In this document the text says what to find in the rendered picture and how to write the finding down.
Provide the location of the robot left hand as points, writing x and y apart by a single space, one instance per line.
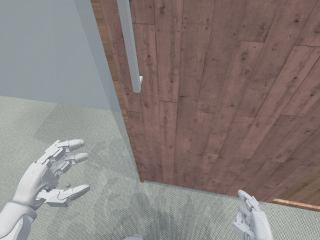
31 188

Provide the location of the robot left forearm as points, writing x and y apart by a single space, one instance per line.
15 221

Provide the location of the robot right hand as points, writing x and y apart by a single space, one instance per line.
256 226

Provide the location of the wardrobe door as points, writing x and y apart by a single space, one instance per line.
306 190
230 97

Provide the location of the handle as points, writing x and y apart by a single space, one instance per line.
129 41

